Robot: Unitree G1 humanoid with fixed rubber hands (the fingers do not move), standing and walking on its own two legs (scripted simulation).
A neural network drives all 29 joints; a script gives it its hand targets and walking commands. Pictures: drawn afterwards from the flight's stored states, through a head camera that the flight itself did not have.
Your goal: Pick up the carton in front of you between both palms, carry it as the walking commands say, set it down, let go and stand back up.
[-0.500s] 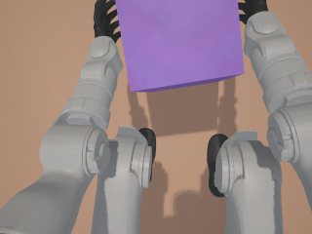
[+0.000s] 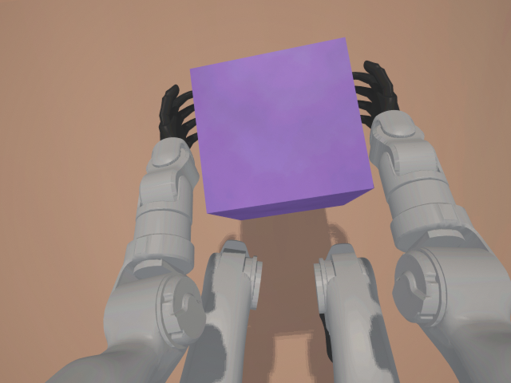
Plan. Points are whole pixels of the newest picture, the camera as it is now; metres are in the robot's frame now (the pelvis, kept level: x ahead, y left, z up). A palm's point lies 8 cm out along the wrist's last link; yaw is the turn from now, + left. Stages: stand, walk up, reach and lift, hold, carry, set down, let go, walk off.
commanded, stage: reach and lift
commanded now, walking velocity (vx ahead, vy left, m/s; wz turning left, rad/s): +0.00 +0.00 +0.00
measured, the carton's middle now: (281, 149) +0.48 +0.01 -0.14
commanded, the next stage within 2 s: none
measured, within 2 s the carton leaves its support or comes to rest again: neither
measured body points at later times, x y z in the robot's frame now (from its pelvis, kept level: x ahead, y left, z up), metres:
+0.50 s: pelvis +0.04 +0.00 +0.13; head +0.23 -0.01 +0.53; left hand +0.46 +0.16 +0.08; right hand +0.48 -0.14 +0.07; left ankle +0.12 +0.14 -0.41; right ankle +0.12 -0.12 -0.41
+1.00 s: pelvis +0.09 +0.01 +0.27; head +0.17 +0.00 +0.71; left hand +0.43 +0.16 +0.23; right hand +0.44 -0.15 +0.23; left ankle +0.12 +0.14 -0.41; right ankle +0.11 -0.12 -0.41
